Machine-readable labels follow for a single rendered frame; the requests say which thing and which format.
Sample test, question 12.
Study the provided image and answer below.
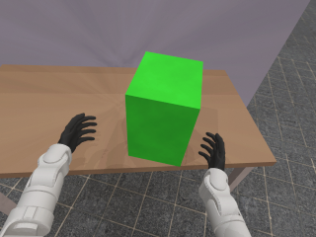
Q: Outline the robot left forearm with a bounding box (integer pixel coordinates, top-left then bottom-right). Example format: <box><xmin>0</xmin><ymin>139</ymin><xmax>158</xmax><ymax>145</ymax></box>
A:
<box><xmin>0</xmin><ymin>143</ymin><xmax>72</xmax><ymax>237</ymax></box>

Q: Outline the table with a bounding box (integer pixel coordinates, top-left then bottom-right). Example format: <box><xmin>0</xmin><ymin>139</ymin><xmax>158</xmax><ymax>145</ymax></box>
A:
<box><xmin>0</xmin><ymin>64</ymin><xmax>277</xmax><ymax>215</ymax></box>

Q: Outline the carton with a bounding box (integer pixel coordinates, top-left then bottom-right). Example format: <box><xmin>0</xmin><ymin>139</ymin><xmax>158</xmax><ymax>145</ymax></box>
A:
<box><xmin>125</xmin><ymin>51</ymin><xmax>203</xmax><ymax>167</ymax></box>

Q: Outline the right robot hand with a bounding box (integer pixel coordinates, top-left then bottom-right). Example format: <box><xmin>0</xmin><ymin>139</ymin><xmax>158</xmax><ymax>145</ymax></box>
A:
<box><xmin>198</xmin><ymin>132</ymin><xmax>225</xmax><ymax>172</ymax></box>

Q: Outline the robot right forearm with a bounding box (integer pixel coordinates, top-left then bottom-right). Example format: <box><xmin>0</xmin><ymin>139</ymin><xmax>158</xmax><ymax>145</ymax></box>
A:
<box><xmin>198</xmin><ymin>168</ymin><xmax>252</xmax><ymax>237</ymax></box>

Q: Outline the left robot hand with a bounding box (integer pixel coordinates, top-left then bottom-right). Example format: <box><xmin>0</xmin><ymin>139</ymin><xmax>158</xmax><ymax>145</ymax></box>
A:
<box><xmin>57</xmin><ymin>113</ymin><xmax>97</xmax><ymax>153</ymax></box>

